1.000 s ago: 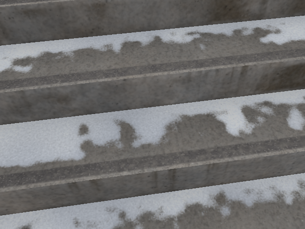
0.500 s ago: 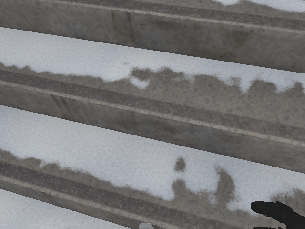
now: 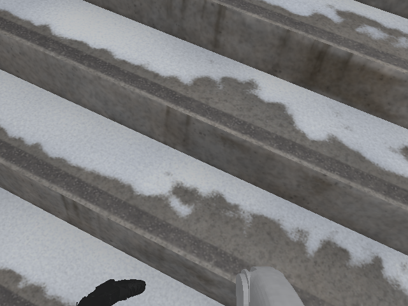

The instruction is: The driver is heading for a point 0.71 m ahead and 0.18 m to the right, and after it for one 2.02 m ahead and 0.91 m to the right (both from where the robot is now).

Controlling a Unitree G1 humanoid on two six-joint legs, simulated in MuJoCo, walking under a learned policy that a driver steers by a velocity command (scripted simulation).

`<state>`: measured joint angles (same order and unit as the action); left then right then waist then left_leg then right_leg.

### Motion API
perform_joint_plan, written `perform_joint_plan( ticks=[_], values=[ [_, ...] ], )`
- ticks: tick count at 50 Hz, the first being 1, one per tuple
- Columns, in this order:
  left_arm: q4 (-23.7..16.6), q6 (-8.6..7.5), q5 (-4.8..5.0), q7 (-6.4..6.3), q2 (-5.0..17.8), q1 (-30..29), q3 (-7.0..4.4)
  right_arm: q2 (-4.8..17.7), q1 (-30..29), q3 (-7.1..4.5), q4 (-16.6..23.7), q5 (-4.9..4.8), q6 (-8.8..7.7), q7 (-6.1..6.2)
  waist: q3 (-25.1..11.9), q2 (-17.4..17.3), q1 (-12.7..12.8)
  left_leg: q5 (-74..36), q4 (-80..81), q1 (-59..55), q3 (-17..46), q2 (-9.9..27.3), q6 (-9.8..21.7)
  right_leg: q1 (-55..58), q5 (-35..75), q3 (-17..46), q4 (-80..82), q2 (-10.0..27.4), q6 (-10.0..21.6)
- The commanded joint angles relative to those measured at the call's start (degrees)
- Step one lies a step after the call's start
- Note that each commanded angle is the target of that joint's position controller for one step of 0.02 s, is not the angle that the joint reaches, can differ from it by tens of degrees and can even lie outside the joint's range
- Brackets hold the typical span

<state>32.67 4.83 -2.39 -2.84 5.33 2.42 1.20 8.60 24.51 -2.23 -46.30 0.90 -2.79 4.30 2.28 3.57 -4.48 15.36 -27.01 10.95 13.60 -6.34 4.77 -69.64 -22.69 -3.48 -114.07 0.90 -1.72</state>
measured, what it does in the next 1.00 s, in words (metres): climbs: right foot 0.16 m higher, then left foot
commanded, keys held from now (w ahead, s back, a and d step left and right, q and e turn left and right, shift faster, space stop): no key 0.58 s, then w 0.42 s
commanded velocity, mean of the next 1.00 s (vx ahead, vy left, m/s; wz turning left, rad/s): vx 0.12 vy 0.00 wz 0.05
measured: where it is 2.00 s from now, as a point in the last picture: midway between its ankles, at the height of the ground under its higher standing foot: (248, 117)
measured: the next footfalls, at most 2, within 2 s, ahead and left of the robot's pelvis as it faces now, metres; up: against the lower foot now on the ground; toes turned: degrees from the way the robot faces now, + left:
right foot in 0.18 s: +0.18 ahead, -0.14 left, +0.16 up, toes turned -2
left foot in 0.76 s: +0.27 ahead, +0.00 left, +0.17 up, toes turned +3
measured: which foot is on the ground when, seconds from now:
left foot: down 0.00-0.20, up 0.22-0.74, down 0.76-1.00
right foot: up 0.00-0.16, down 0.18-0.78, up 0.80-1.00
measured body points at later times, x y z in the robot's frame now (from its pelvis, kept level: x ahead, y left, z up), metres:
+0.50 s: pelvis +0.12 -0.08 +0.11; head +0.15 -0.10 +0.56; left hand +0.22 +0.15 -0.01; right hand +0.28 -0.29 -0.01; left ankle +0.12 +0.07 -0.44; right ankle +0.14 -0.14 -0.58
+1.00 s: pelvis +0.26 -0.08 +0.15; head +0.25 -0.06 +0.60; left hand +0.41 +0.15 +0.05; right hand +0.26 -0.32 +0.02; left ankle +0.23 +0.00 -0.58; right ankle +0.22 -0.20 -0.30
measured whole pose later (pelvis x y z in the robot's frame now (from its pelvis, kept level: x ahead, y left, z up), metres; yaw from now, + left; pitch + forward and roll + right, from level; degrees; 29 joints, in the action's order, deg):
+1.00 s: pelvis +0.26 -0.08 +0.15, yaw +0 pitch +3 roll +2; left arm 39.1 -1.0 -1.3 0.6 10.2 12.3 -3.0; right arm 8.9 26.9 -2.7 -50.0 2.2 -4.7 0.7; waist -6.1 3.8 -0.7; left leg 17.2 -28.0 14.3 -5.0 -3.9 4.3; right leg -53.1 -20.4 4.3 -116.7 -2.7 4.9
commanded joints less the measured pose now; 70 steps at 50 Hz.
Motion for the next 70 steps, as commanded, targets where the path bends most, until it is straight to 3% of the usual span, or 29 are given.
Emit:
perform_joint_plan(
  ticks=[1, 3, 6, 9, 10, 11, 12, 14, 16, 23, 27, 30, 32, 37, 38, 40, 42, 43, 46, 49, 53, 56, 58, 61, 63, 64, 65, 67, 70],
  values=[
    [-9.6, -1.68, 1.45, 0.4, -1.2, -14.1, 1.01, 9.7, 9.4, -2.5, 0.0, -0.69, 0.56, 1.56, -3.5, -9.3, -2.1, -45.8, 9.7, -22.9, 11.8, 17.8, 6.5, -8.5, -10.7, -1.4, 9.1, 1.3, 2.2],
    [-9.7, -2.07, 1.03, 0.6, -0.9, -12.7, 1.26, 10.7, 8.5, -2.55, 0.4, -0.1, 0.15, 1.6, -4.9, -8.1, 0.0, -57.4, 8.6, -27.2, 7.9, 20.1, 7.5, -5.6, -16.4, 1.4, 13.2, 1.6, 5.6],
    [-5.4, -2.54, 3.03, -0.22, -0.2, -2.9, 0.87, 10.3, -1.9, -2.26, 3.3, -0.81, 0.11, 0.19, -9.0, -12.1, 6.4, -87.3, 6.6, -10.8, -3.7, 16.4, 5.4, 26.5, -20.3, -4.3, 30.0, -2.5, 8.7],
    [-0.2, -3.07, 2.93, -0.97, 5.1, 11.1, -1.77, 13.2, -3.1, -3.03, 2.0, -3.66, -1.46, -2.34, -13.3, -12.5, 11.6, -96.9, -6.8, -6.9, -4.2, 17.4, 3.9, 48.4, -8.4, -1.0, 51.0, -4.6, 9.9],
    [2.1, -3.18, 1.59, -0.9, 7.4, 14.3, -2.6, 11.3, -3.7, -2.89, 3.0, -4.24, -1.86, -3.14, -13.2, -6.4, 11.4, -76.6, -15.5, 0.5, -4.2, 12.8, 1.4, 52.6, -3.1, 13.0, 61.0, -0.1, 12.7],
    [2.5, -1.92, 0.99, -1.95, 7.8, 12.8, -1.91, 8.9, -5.4, -3.11, 5.8, -2.96, -0.93, -5.51, -12.0, 13.4, 9.5, -13.1, -34.1, 9.3, -7.9, 0.8, -3.0, 47.3, 14.1, 36.1, 77.5, 12.7, 21.5],
    [1.8, -2.35, 1.42, -2.11, 6.9, 7.0, -1.79, 4.7, -4.2, -2.43, 6.2, -0.59, 0.39, -5.84, -9.9, 12.4, 6.5, 2.8, -54.4, 10.7, 0.6, -2.7, -5.0, 39.7, 24.2, 46.1, 83.4, 13.2, 23.9],
    [2.1, -3.74, 2.81, -2.15, 5.6, -0.7, -1.88, 3.2, -3.8, -1.27, 8.6, 0.81, 1.6, -5.29, -1.8, 0.9, 1.2, 1.3, -64.8, 21.6, -0.2, -2.5, -5.0, 34.1, 8.4, 33.7, 77.9, 11.4, 19.1],
    [4.3, -5.18, 1.36, -2.46, 5.8, 2.2, -2.45, 3.6, -4.7, -0.95, 9.5, 1.65, 1.61, -4.03, -0.5, -3.1, 1.2, -1.9, -65.8, 27.8, -0.8, -3.4, -4.6, 37.0, 8.6, 25.5, 75.8, 8.1, 15.2],
    [9.8, -10.08, 1.51, -1.61, 7.6, 12.3, -4.12, 3.0, -13.3, -0.18, 11.5, 1.56, 2.2, -2.39, -4.9, -0.2, 4.9, -0.1, -70.3, 43.3, -5.6, -0.3, -4.2, 52.3, 13.7, 21.3, 81.9, 8.9, 14.2],
    [12.2, -9.63, 1.9, -3.03, 5.6, 15.1, -4.07, 0.3, -16.3, 1.09, 12.8, 1.88, 2.78, -3.17, -5.7, 0.2, 5.1, -5.1, -57.7, 43.8, -8.8, 5.1, -7.6, 56.5, 26.0, 18.9, 83.4, 8.1, 14.8],
    [10.7, -7.43, 1.11, -4.25, 7.2, 15.7, -3.78, -0.6, -18.4, 2.53, 14.0, -1.31, 3.52, -5.11, -6.1, 1.1, 6.3, 4.6, -32.3, 33.2, -14.1, 8.2, -8.8, 56.2, 13.7, 16.5, 92.4, 7.6, 14.8],
    [10.5, -7.32, 0.22, -2.72, 9.2, 19.0, -4.58, 0.0, -17.7, 2.0, 12.4, -1.78, 3.59, -5.96, -5.6, 2.6, 9.2, 4.9, -24.9, 20.7, -16.3, 7.3, -6.9, 52.1, 2.2, 17.1, 98.2, 9.0, 13.9],
    [9.7, -7.03, 0.8, 1.11, 9.8, 17.6, -5.32, -0.4, -6.6, 0.75, 7.2, 0.66, 1.8, -4.47, -1.9, -2.7, 4.6, 4.2, -4.5, 2.8, -22.0, 1.4, -1.8, 47.3, -2.8, 14.3, 92.3, 8.2, 13.9],
    [9.4, -7.36, 0.78, 1.92, 9.5, 16.6, -5.3, 0.1, -2.9, 0.27, 6.3, 0.76, 0.52, -4.76, -3.2, -4.3, 2.3, 1.9, -0.5, -5.4, -17.4, 4.1, -1.2, 43.5, -1.5, 12.6, 85.6, 6.8, 12.4],
    [5.3, -8.01, 2.63, 3.21, 7.7, 13.7, -4.58, 10.6, 5.7, -3.16, 5.3, 1.39, -0.13, -3.64, -7.7, -22.6, -1.5, 8.8, 16.4, -16.7, 17.0, 26.3, 7.4, 27.2, -6.5, -0.6, 55.6, -4.4, 6.6],
    [7.3, -7.54, 0.5, 2.81, 11.3, 14.1, -6.34, 5.8, 3.7, -2.16, 4.9, 1.51, 0.23, -3.17, -3.3, -3.8, 0.8, 18.5, 16.3, -10.6, 20.8, 25.9, 12.5, 21.0, -2.3, 5.2, 29.0, -2.6, 5.1],
    [5.6, -7.74, 0.65, 3.41, 9.2, 10.7, -5.66, 6.6, -0.2, -2.25, 5.9, 1.39, -0.05, -3.23, -0.6, -1.8, 2.0, 18.5, 15.5, -7.0, 15.2, 23.6, 10.7, 16.4, 0.8, 7.1, 21.3, -2.2, 5.1],
    [4.7, -7.32, 0.51, 4.82, 4.1, 12.2, -3.71, 3.9, -1.7, -1.03, 3.0, 0.91, -1.76, -3.43, -2.6, -3.8, 5.5, 12.9, 12.5, -3.2, 4.3, 17.9, 6.1, 9.8, 6.8, 8.7, 5.9, -2.3, 6.2],
    [0.6, -6.31, 1.38, 3.4, -0.9, 4.2, -1.52, 2.4, 5.4, -0.48, -3.4, 1.64, -3.24, -3.62, 0.1, -6.0, 3.3, 11.8, 12.5, -2.5, 2.3, 19.7, 8.5, -4.4, 0.9, 7.6, -15.9, -4.1, 6.9],
    [-7.0, -6.18, 0.98, 1.14, 0.5, -9.0, -0.77, 4.4, 7.1, -0.41, -7.2, 1.19, -5.16, -4.12, 4.8, -6.9, 3.5, 11.7, 17.8, -3.9, 0.2, 21.9, 7.7, -16.7, -7.2, 7.2, -16.8, -0.6, 7.4],
    [-12.9, -5.72, 1.27, 2.26, -0.2, -17.4, 0.84, 4.9, 5.5, -0.45, -9.2, -0.34, -4.1, -1.8, 5.5, -6.5, 4.6, 2.0, 27.0, 4.1, -5.2, 18.6, 4.9, -4.0, -5.5, 2.8, 7.4, 5.2, 7.8],
    [-10.9, -4.65, 1.44, 2.63, -0.8, -12.6, 1.36, 8.6, 4.3, -1.44, -8.1, -1.18, -3.53, -1.03, 1.3, -7.7, 4.6, -16.0, 32.9, 4.9, -10.4, 18.2, 5.1, 16.3, -4.8, -1.2, 26.9, 5.3, 9.7],
    [-1.8, -4.9, 3.23, 2.0, 2.6, 6.7, -1.28, 14.8, 1.7, -2.96, -4.7, -2.55, -3.55, -1.96, -14.0, -12.7, 10.9, -91.8, 10.3, -5.1, -15.9, 20.0, 6.0, 40.8, -9.0, -9.7, 37.4, -4.8, 11.6],
    [2.2, -5.7, 0.31, 1.15, 11.3, 21.3, -4.35, 15.7, -2.1, -3.71, -1.7, -2.63, -4.81, -4.48, -23.5, -10.6, 18.0, -81.7, -21.4, -0.9, -14.6, 16.2, 2.6, 57.9, -15.9, 10.3, 58.8, -2.0, 14.6],
    [4.8, -5.75, 0.25, 0.46, 18.7, 23.7, -6.39, 8.6, -6.1, -3.03, 2.6, -2.01, -4.99, -7.02, -21.8, 14.4, 16.9, -18.3, -45.0, 22.7, -11.0, 2.0, -1.2, 67.1, -23.6, 44.2, 85.2, 11.6, 19.8],
    [5.0, -6.06, 2.2, 0.56, 18.4, 17.5, -7.11, 3.9, -4.6, -3.06, 4.1, 1.36, -4.49, -7.25, -18.6, 11.6, 11.6, -6.0, -66.2, 32.2, 1.1, -0.7, -1.3, 62.8, -24.1, 63.1, 98.7, 16.1, 17.9],
    [8.8, -7.79, 2.07, 1.74, 11.2, 9.4, -5.53, 1.1, -5.9, -1.29, 7.2, 3.4, -3.59, -7.26, -5.5, -3.3, 3.5, -11.4, -75.4, 39.3, -6.7, 4.8, -0.2, 49.8, -30.4, 46.3, 93.8, 14.2, 14.1],
    [16.4, -9.99, 0.27, 1.89, 3.1, 12.8, -3.95, -2.3, -8.1, 0.74, 9.1, 2.86, -0.98, -6.11, -0.4, -3.8, 0.1, -11.8, -83.3, 44.5, -6.9, 6.3, 1.6, 42.7, -9.9, 24.8, 90.8, 9.8, 11.6]
  ],
)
